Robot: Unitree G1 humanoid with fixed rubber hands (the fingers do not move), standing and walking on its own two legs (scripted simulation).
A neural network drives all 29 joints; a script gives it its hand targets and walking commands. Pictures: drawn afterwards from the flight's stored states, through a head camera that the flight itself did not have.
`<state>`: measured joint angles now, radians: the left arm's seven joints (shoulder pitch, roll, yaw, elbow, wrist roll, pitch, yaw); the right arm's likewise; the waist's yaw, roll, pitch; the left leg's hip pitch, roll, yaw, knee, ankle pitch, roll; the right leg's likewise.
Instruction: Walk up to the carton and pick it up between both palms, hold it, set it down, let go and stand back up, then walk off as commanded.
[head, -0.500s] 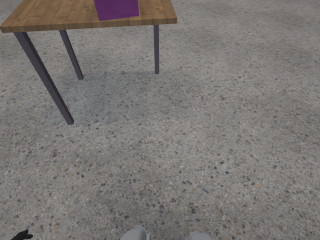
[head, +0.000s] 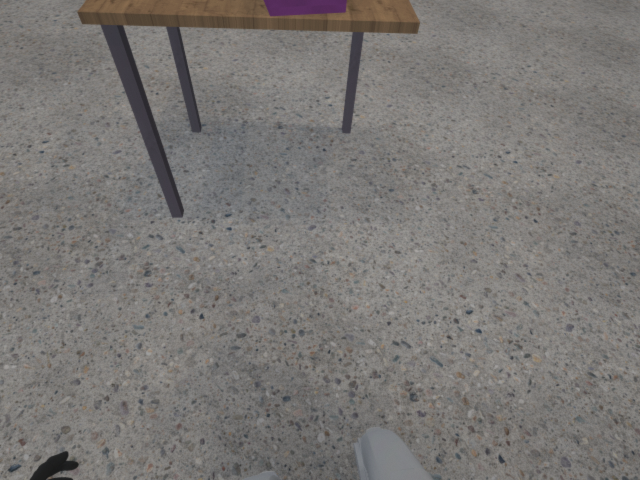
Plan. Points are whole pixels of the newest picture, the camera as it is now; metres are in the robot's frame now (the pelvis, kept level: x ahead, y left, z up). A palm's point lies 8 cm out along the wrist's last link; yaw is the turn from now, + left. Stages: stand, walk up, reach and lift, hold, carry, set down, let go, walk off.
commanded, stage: walk off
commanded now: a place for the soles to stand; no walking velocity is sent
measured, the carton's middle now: out of the picture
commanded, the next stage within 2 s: none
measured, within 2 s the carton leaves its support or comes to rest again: neither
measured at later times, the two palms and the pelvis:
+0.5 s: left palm out of the picture +0.08 +0.40 -0.05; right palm (555, 467) +0.15 -0.28 -0.05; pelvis +0.05 +0.05 +0.03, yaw +1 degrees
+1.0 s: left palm out of the picture +0.15 +0.26 -0.10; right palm out of the picture +0.10 -0.44 -0.03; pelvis +0.05 -0.07 +0.00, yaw -6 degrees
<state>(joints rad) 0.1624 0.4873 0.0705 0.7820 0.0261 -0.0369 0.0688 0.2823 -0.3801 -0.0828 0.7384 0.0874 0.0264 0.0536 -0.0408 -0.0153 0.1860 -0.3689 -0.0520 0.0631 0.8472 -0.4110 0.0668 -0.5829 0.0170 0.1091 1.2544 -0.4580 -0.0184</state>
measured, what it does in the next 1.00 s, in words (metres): steps on the spot: right foot, then left foot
